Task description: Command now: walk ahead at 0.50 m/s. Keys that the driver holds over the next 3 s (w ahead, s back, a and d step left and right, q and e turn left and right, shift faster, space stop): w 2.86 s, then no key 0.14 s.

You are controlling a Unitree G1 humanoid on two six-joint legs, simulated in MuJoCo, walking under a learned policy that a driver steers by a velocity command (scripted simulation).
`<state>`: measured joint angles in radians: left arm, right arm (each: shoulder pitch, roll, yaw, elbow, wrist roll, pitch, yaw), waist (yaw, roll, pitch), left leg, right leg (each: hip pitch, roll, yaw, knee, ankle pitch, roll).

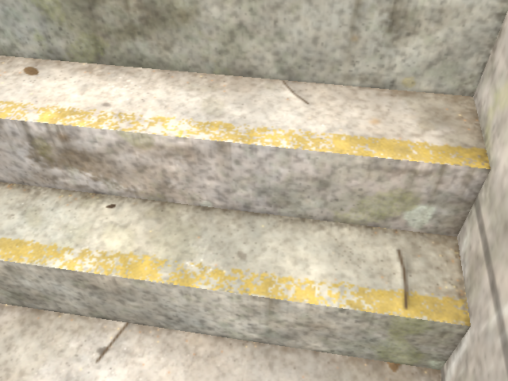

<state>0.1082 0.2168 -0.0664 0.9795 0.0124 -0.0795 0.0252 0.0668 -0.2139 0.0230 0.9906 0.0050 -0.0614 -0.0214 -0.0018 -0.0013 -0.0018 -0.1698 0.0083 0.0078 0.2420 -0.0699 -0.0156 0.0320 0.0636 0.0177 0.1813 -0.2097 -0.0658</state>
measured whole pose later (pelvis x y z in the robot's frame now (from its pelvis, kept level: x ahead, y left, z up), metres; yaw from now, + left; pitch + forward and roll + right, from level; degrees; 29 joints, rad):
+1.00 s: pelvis +0.00 -0.01 +0.00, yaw -1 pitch +0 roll +1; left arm 0.08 0.23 -0.08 0.98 0.01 -0.07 0.02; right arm 0.04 -0.23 0.04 0.98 0.00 -0.06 -0.02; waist 0.00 0.00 -0.01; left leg -0.17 0.03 0.01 0.25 -0.08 -0.03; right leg 0.03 0.08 0.03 0.18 -0.21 -0.08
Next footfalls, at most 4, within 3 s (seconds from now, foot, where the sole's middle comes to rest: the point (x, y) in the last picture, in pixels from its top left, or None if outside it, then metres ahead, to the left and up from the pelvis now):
none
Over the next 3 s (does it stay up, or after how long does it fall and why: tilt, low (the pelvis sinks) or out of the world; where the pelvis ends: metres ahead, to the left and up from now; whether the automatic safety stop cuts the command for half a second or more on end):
stays up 0.00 -0.01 0.00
